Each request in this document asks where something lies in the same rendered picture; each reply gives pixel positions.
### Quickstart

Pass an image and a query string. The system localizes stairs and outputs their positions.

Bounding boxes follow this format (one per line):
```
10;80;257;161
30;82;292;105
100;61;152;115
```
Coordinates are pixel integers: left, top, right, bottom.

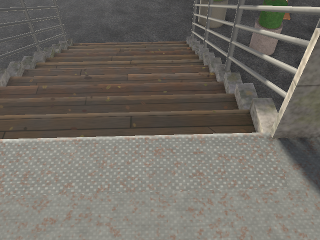
0;41;256;139

